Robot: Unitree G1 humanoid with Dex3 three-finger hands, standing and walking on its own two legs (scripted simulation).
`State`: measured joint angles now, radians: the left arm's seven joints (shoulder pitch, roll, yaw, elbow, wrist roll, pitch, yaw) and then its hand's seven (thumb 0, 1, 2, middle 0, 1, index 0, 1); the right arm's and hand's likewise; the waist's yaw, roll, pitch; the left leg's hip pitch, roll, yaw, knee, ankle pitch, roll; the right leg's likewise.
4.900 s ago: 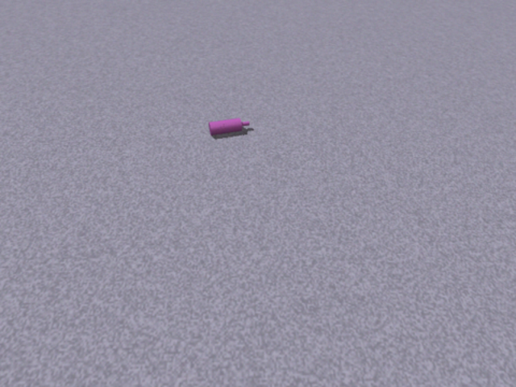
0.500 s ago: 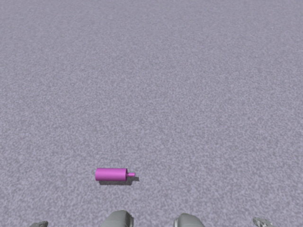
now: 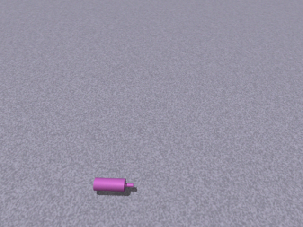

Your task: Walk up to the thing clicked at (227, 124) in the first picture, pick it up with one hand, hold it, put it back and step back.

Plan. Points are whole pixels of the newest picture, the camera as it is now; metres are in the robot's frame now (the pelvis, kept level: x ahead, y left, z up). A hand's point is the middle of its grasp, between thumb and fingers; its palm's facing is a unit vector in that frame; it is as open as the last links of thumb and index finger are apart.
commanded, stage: walk up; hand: left
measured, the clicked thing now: (114, 184) +0.46 +0.22 -0.73
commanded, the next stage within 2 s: none
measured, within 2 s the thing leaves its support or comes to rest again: neither
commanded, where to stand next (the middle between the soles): +0.08 +0.02 m, yaw -1 degrees
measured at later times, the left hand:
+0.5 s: hand out of the picture +0.11 +0.26 -0.14, palm faces -0.03 -0.93 -0.37, open 7.3 cm
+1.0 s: hand out of the picture +0.11 +0.26 -0.14, palm faces -0.04 -0.93 -0.37, open 7.3 cm
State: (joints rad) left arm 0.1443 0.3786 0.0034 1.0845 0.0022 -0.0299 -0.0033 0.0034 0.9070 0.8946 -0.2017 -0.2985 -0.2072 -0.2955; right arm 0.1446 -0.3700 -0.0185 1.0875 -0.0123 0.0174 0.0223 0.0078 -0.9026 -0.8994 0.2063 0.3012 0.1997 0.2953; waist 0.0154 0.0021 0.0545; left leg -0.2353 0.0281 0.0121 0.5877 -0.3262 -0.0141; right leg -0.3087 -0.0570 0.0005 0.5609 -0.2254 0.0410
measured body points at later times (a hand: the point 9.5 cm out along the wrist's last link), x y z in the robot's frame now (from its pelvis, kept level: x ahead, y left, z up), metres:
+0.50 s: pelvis +0.01 +0.00 +0.01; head +0.03 +0.00 +0.46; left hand +0.11 +0.31 -0.11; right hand +0.12 -0.30 -0.12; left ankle -0.01 +0.13 -0.73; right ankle +0.05 -0.15 -0.73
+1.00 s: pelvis +0.02 +0.00 +0.01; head +0.03 -0.01 +0.46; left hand +0.11 +0.30 -0.11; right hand +0.09 -0.31 -0.12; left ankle -0.01 +0.13 -0.73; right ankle +0.05 -0.15 -0.73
